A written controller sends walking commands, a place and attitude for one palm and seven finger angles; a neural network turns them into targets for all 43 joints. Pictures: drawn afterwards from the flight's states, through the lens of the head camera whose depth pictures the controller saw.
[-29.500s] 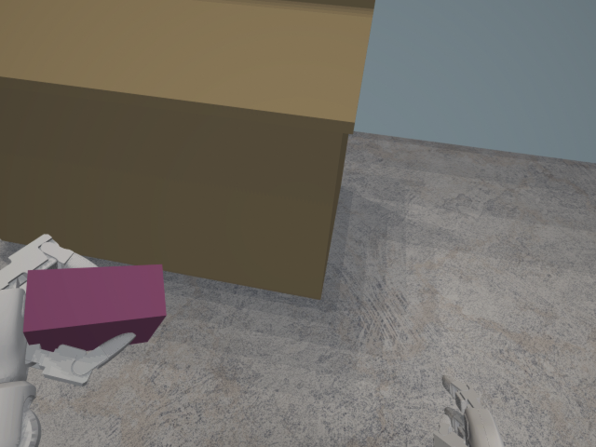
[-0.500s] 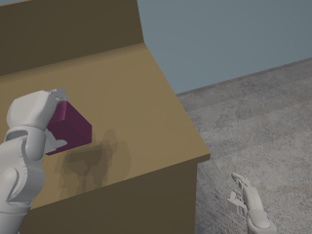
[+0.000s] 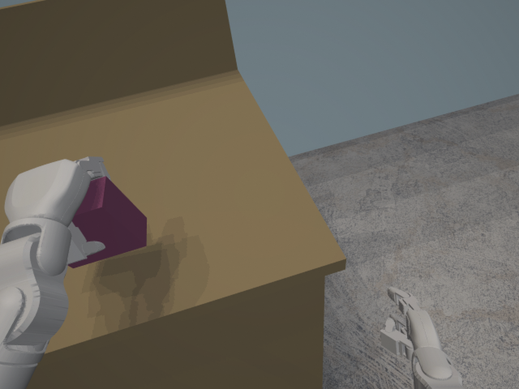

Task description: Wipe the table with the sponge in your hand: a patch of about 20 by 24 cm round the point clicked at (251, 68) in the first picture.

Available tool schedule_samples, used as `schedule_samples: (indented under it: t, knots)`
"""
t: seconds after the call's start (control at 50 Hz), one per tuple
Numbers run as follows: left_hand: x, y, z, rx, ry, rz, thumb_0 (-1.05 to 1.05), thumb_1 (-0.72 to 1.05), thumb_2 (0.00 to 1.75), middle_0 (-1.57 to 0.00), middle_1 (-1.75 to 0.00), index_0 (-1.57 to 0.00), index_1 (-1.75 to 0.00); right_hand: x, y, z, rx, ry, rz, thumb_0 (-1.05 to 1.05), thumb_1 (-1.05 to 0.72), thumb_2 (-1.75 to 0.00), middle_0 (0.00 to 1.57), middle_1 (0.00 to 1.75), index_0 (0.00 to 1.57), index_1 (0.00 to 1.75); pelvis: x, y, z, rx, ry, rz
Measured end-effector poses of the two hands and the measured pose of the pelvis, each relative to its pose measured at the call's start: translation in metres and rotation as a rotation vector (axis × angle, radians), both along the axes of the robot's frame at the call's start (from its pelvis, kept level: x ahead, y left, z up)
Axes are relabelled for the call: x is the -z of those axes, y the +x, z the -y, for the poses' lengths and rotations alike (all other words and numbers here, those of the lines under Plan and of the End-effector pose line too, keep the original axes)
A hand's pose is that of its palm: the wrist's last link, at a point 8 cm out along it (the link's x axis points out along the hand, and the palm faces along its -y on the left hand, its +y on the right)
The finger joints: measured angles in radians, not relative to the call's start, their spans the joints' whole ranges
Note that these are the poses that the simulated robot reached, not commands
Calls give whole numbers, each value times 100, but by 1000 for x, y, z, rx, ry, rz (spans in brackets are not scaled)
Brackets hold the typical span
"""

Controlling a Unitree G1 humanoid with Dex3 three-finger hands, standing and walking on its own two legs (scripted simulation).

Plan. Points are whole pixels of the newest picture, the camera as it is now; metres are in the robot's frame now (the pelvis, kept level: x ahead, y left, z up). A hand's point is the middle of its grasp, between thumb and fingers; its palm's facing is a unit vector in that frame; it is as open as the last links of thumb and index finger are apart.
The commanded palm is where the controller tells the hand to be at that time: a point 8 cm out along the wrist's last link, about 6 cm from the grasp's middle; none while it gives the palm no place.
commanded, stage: lower the sponge onto the table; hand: left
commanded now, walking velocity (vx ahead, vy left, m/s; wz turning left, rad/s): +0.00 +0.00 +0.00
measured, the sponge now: (96, 231) +0.26 +0.28 +0.16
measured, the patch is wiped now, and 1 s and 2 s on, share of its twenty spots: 0.00 0.00 0.15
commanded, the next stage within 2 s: wipe forward along the first lane in 1.14 s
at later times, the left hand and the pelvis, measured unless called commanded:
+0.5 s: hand (82, 230) +0.24 +0.28 +0.18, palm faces +0.16 -0.06 -0.99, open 9.4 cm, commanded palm +0.20 +0.29 +0.25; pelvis -0.01 +0.00 +0.00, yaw +0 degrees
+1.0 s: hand (81, 238) +0.24 +0.30 +0.16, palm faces +0.11 -0.06 -0.99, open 9.4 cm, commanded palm +0.20 +0.30 +0.22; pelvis -0.01 +0.01 +0.00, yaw +0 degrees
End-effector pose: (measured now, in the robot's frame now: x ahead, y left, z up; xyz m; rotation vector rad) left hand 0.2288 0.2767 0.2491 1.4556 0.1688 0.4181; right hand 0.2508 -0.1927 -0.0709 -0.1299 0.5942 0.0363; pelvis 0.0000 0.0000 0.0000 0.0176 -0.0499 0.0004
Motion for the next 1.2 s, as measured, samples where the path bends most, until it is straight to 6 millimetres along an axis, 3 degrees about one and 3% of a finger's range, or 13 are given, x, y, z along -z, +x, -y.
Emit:
schedule_samples:
  t: [0.18, 0.36, 0.54, 0.84, 1.2]
  knots:
    - [7, -10, -8, -32, 3, -13, 0, -46, 107, -80, -138, -80, -139, 1, -1, 1, -4, -14, -4, 1, -91, -90, 20, 30, 20, 30, 0, -1, 0, -5, -2, 9]
    - [12, -19, 0, 6, 0, -10, 0, -46, 107, -80, -138, -80, -139, -3, -3, -6, -12, -6, 15, 1, -91, -90, 20, 30, 20, 30, 0, -5, -2, -7, -3, 19]
    - [19, -14, -1, 1, 2, -15, 0, -46, 107, -80, -138, -80, -139, -4, -8, -11, -18, -2, 14, 1, -91, -90, 20, 30, 20, 30, -1, -9, -2, -1, -3, 22]
    - [41, -15, -11, -8, 1, -95, 0, -45, 107, -80, -138, -80, -140, 2, -18, 3, 11, -45, -11, 1, -91, -90, 20, 30, 20, 30, 0, -11, -4, -5, -6, 25]
    - [42, -12, -18, -23, 4, -70, 0, -45, 107, -80, -139, -80, -140, 3, -13, -4, 7, -27, -28, 1, -91, -90, 20, 30, 20, 30, -1, -1, -10, -6, -10, 8]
